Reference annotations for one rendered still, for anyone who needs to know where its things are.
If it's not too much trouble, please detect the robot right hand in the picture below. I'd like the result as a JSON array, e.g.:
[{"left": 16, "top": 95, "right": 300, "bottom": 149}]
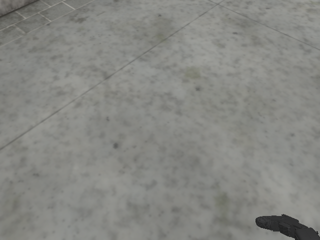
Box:
[{"left": 255, "top": 214, "right": 320, "bottom": 240}]

